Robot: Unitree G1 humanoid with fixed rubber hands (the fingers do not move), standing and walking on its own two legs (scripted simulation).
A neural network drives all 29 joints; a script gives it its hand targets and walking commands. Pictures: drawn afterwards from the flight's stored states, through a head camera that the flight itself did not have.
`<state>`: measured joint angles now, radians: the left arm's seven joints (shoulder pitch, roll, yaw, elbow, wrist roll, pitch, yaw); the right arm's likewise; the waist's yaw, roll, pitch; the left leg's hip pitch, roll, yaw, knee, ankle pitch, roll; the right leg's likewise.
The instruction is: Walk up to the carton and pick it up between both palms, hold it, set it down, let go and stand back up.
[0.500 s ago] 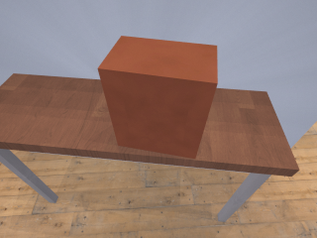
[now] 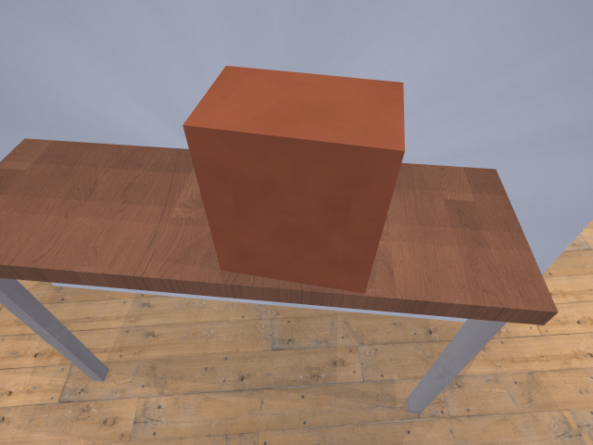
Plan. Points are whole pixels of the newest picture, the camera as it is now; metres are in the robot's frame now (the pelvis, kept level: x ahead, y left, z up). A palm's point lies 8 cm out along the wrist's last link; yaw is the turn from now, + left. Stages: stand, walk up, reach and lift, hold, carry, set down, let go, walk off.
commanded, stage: walk up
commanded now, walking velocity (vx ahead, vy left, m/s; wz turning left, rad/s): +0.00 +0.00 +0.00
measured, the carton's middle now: (300, 188) +0.47 +0.03 +0.09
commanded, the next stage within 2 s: none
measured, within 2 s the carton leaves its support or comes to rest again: neither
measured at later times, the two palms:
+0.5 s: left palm out of the picture -0.03 +0.19 -0.15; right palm out of the picture -0.03 -0.18 -0.15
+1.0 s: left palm out of the picture +0.01 +0.22 -0.16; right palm out of the picture +0.00 -0.21 -0.16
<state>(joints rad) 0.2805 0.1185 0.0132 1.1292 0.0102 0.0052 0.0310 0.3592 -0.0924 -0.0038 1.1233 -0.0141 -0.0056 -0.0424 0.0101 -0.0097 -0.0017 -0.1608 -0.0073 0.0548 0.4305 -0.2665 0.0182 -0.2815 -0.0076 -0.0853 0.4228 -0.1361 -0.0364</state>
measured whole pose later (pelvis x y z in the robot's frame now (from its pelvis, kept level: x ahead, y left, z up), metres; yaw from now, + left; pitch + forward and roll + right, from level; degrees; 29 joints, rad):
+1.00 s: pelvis +0.01 +0.00 -0.01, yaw +1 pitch +0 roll +0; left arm 0.25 0.12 0.04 1.09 0.02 0.00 0.06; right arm 0.29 -0.10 -0.03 1.08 0.00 0.01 -0.07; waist 0.01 0.01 0.08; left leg -0.31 0.01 0.05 0.75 -0.40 0.00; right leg -0.34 -0.01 -0.11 0.56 -0.23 -0.05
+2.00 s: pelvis +0.04 +0.10 -0.01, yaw -6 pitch +0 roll -1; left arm 0.38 0.18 0.07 1.13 0.02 0.02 0.04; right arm 0.28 -0.15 -0.04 1.00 -0.02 -0.04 -0.03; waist 0.02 -0.03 0.06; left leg -0.24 0.06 0.10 0.54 -0.30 0.00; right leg -0.36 -0.06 0.03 0.91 -0.51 0.02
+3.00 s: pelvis +0.07 +0.10 +0.00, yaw -8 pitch -1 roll +0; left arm 0.26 0.13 0.02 1.12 0.01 -0.01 0.05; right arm 0.29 -0.11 -0.02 1.13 -0.01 0.00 -0.05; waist -0.01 0.00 0.04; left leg -0.11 0.05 0.15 0.42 -0.29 0.00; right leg -0.18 0.03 -0.04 0.44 -0.24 -0.04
